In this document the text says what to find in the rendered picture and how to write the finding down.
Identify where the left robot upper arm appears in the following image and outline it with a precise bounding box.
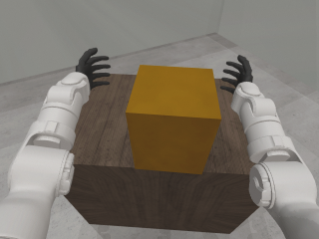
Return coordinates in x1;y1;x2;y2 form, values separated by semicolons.
0;144;75;239

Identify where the pedestal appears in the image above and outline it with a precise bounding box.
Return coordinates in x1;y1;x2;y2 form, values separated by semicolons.
64;73;259;234

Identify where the right robot hand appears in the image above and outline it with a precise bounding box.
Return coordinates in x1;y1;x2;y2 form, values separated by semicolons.
220;55;253;94

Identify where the robot right forearm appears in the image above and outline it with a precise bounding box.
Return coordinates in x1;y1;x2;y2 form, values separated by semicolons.
230;82;317;200

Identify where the right robot upper arm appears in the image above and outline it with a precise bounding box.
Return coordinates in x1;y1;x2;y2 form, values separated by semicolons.
248;161;319;239

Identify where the carton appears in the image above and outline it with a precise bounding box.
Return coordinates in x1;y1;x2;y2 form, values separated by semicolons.
126;65;221;174

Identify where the left robot hand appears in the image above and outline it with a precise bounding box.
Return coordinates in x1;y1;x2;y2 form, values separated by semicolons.
75;48;111;90

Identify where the robot left forearm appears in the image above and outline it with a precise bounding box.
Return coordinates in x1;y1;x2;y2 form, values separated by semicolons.
7;72;91;191

